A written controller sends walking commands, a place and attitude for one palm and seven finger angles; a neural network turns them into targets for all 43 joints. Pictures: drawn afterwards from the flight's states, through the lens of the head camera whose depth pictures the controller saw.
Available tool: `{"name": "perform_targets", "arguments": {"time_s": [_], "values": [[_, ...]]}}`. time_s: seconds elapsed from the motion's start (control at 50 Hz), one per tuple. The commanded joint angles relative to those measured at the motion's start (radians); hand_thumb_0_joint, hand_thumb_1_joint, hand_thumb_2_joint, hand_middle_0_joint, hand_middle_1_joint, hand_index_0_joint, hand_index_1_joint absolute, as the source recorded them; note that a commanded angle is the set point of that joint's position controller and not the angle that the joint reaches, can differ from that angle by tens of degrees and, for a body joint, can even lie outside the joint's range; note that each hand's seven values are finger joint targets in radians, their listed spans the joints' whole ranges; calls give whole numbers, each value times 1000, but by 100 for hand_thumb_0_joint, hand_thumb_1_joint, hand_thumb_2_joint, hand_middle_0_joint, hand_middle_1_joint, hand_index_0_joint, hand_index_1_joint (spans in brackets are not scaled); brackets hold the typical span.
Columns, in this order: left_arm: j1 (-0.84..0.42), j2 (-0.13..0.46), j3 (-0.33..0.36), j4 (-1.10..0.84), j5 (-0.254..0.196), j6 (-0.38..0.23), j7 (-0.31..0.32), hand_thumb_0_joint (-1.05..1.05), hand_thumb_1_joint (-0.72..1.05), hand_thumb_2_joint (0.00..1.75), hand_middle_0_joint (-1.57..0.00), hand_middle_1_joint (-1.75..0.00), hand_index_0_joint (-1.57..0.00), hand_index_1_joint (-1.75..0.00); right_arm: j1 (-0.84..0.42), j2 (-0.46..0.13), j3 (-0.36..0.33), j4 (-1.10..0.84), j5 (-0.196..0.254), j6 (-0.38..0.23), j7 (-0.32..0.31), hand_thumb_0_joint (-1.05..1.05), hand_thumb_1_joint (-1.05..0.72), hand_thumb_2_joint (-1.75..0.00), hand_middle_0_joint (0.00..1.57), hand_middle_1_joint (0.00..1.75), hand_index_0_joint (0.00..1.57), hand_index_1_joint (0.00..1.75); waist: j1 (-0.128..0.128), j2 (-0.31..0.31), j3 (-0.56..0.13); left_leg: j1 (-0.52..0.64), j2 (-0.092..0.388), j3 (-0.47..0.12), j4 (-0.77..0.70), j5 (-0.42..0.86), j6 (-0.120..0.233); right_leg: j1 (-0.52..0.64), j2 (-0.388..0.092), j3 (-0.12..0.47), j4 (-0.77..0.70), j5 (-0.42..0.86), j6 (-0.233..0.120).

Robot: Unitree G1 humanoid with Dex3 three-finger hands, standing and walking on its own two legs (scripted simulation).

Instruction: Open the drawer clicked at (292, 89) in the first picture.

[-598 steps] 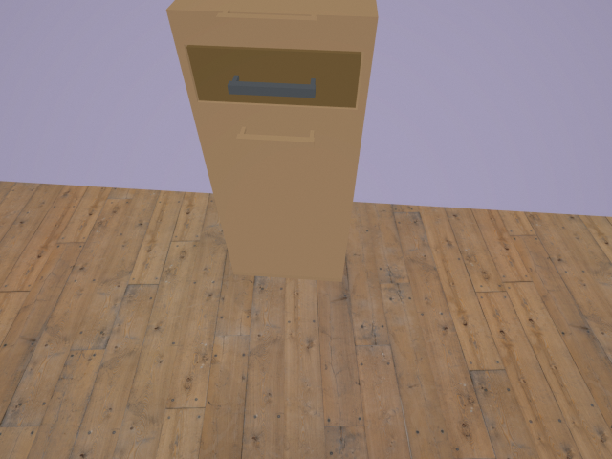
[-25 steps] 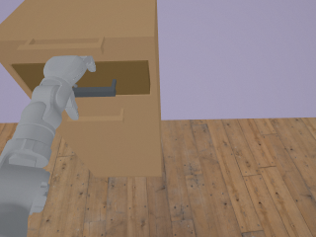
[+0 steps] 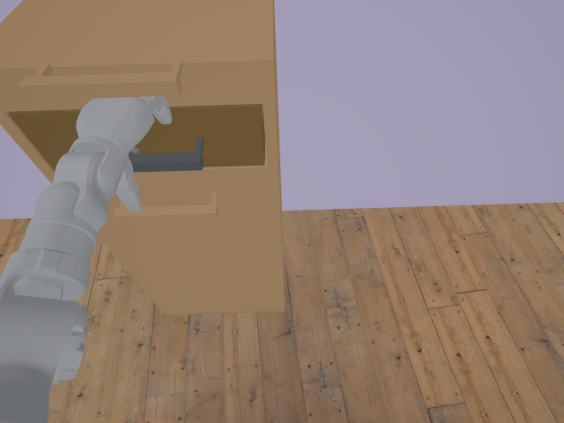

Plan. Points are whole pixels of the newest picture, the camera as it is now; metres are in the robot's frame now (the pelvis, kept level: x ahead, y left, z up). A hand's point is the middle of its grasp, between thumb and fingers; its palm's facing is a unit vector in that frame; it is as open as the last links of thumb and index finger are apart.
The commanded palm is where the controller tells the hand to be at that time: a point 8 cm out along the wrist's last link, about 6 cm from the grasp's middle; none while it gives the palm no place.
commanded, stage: move the hooked fingers above the handle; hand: left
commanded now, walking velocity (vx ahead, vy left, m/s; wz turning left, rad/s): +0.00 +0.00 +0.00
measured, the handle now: (144, 154) +0.52 +0.23 +0.08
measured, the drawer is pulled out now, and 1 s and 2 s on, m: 0.00 0.00 0.00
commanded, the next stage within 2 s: lower the fingers behind the handle in 1.10 s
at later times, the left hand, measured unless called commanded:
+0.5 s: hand (141, 150) +0.47 +0.20 +0.13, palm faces -0.03 -0.05 -1.00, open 13.8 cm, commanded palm +0.45 +0.24 +0.20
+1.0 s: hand (123, 155) +0.45 +0.22 +0.14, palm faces -0.04 -0.02 -1.00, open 13.8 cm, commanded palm +0.43 +0.23 +0.20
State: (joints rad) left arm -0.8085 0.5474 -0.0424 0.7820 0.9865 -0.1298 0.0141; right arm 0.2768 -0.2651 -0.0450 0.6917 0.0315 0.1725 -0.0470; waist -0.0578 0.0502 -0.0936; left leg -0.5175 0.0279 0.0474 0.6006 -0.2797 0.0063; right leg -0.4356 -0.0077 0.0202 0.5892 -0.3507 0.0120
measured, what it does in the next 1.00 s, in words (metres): stands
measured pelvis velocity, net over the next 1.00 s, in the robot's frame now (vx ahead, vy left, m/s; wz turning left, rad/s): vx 0.00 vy -0.01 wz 0.01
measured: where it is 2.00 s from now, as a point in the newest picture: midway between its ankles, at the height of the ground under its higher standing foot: outside the picture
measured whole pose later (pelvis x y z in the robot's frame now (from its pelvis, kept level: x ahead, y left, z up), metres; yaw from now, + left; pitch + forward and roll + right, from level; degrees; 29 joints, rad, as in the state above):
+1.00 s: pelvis +0.00 -0.01 +0.00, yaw +1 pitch +9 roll +0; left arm -0.77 0.57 -0.05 0.74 0.97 -0.11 -0.05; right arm 0.29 -0.28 -0.06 0.68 0.04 0.16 -0.06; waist -0.04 0.06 -0.09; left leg -0.47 0.03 0.03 0.57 -0.27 -0.01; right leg -0.39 0.00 0.01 0.57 -0.35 0.00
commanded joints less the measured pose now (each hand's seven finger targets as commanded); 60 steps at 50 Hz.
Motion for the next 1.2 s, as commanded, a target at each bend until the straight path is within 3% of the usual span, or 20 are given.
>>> {"name": "perform_targets", "arguments": {"time_s": [0.0,0.02,0.12,0.22,0.28,0.32,0.44,0.54,0.6,0.64,0.72,0.78,0.82,0.84,0.92,0.98,1.02,1.06,1.14,1.18], "values": [[-468,412,199,-154,7,85,84,0,-50,30,-30,-120,-30,-120,36,-144,-45,-95,0,-18,-3,0,-90,-90,20,30,20,30,43,2,-416,276,-32,-4,-16,430,31,113,50,-50,-30,423,-45],[-470,415,201,-153,4,90,81,0,-50,30,-30,-120,-30,-120,30,-146,-44,-99,-1,-17,-8,0,-90,-90,20,30,20,30,36,-30,-435,276,-34,3,-11,437,37,141,47,-43,-35,451,-41],[-482,335,120,-195,-7,85,32,0,-50,30,-30,-120,-30,-120,25,-144,-49,-115,8,-22,-15,0,-90,-90,20,30,20,30,6,-32,-417,309,-36,3,-18,404,46,126,44,-39,-59,434,-34],[-516,216,-2,-177,-29,56,-37,0,-50,30,-30,-120,-30,-120,34,-144,-48,-101,15,-29,-27,0,-90,-90,20,30,20,30,-46,-70,-290,315,-37,-7,-30,296,51,34,41,-37,-100,334,-28],[-533,195,-20,-198,-35,32,-48,0,-50,30,-30,-120,-30,-120,40,-138,-48,-94,11,-35,-27,0,-90,-90,20,30,20,30,-38,-2,-287,342,-41,-15,-30,280,46,-6,44,-37,-98,294,-36],[-555,203,-11,-192,-43,12,-46,0,-50,30,-30,-120,-30,-120,51,-141,-46,-88,9,-39,-28,0,-90,-90,20,30,20,30,-45,2,-286,339,-42,-19,-25,287,44,-16,45,-39,-93,288,-39],[-553,375,158,-158,-21,15,42,0,-50,30,-30,-120,-30,-120,58,-141,-41,-85,-2,-37,-16,0,-90,-90,20,30,20,30,12,18,-405,288,-44,-18,-2,375,34,67,45,-39,-36,382,-44],[-504,427,200,-122,7,80,90,0,-50,30,-30,-120,-30,-120,43,-143,-39,-94,1,-27,-13,0,-90,-90,20,30,20,30,34,-21,-433,236,-41,3,-2,411,33,140,43,-37,-27,461,-37],[-535,404,168,-132,8,103,90,0,-50,30,-30,-120,-30,-120,34,-145,-40,-93,7,-24,-17,0,-90,-90,20,30,20,30,15,-27,-409,240,-39,7,-11,382,37,131,42,-38,-38,448,-33],[-536,419,182,-170,3,97,80,0,-50,30,-30,-120,-30,-120,32,-145,-44,-99,8,-26,-19,0,-90,-90,20,30,20,30,20,-16,-444,266,-40,9,-14,397,41,157,41,-33,-43,464,-32],[-518,322,102,-195,-23,74,27,0,-50,30,-30,-120,-30,-120,32,-143,-47,-104,11,-29,-25,0,-90,-90,20,30,20,30,-9,-43,-395,295,-41,6,-21,379,50,138,41,-32,-70,454,-29],[-483,344,121,-207,-31,52,3,0,-50,30,-30,-120,-30,-120,28,-145,-47,-104,12,-32,-30,0,-90,-90,20,30,20,30,3,-46,-368,292,-45,2,-32,337,52,134,40,-27,-79,424,-28],[-482,308,91,-189,-30,39,-11,0,-50,30,-30,-120,-30,-120,27,-145,-44,-99,13,-35,-32,0,-90,-90,20,30,20,30,-11,-60,-326,283,-45,4,-35,323,52,114,38,-28,-90,404,-29],[-477,318,101,-192,-29,34,-10,0,-50,30,-30,-120,-30,-120,26,-144,-46,-95,15,-35,-30,0,-90,-90,20,30,20,30,-3,-45,-317,285,-43,0,-36,318,50,100,39,-27,-87,394,-30],[-468,282,90,-290,-38,-3,-7,0,-50,30,-30,-120,-30,-120,25,-135,-54,-110,6,-38,-19,0,-90,-90,20,30,20,30,13,18,-384,347,-46,-3,-19,415,46,110,45,-32,-68,439,-42],[-418,302,125,-297,-45,6,10,0,-50,30,-30,-120,-30,-120,16,-138,-56,-110,6,-35,-10,0,-90,-90,20,30,20,30,27,16,-374,348,-43,-9,-16,432,42,102,48,-38,-60,443,-43],[-451,268,98,-296,-50,17,19,0,-50,30,-30,-120,-30,-120,6,-139,-55,-106,8,-35,-8,0,-90,-90,20,30,20,30,12,-17,-353,336,-43,-4,-17,417,44,96,46,-40,-66,437,-40],[-447,298,118,-270,-37,40,36,0,-50,30,-30,-120,-30,-120,1,-144,-54,-99,8,-34,-4,0,-90,-90,20,30,20,30,20,-6,-340,326,-42,-9,-22,403,40,85,48,-43,-60,419,-42],[-484,282,94,-277,-25,71,46,0,-50,30,-30,-120,-30,-120,-9,-141,-53,-97,7,-35,-1,0,-90,-90,20,30,20,30,16,14,-379,348,-41,-9,-21,406,38,90,45,-43,-58,410,-42],[-486,285,98,-279,-31,82,43,0,-50,30,-30,-120,-30,-120,-10,-141,-50,-102,6,-36,-3,0,-90,-90,20,30,20,30,18,-15,-385,344,-43,-9,-20,406,41,107,44,-43,-59,426,-41]]}}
